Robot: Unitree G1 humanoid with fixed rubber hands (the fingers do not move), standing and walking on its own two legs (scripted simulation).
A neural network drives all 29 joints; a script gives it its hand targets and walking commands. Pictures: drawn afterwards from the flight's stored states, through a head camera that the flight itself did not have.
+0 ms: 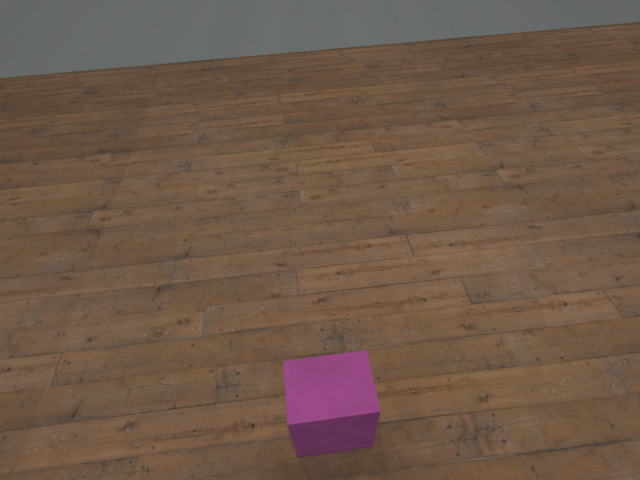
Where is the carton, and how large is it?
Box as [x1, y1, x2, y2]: [283, 350, 380, 457]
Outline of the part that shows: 366,350 283,361 287,425 298,457 372,446 380,411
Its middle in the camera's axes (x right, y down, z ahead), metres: +0.04 +0.45 +1.07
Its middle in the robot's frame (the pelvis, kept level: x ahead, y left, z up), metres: +0.43 +0.03 -0.63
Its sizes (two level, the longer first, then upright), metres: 0.221 0.158 0.300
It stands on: the floor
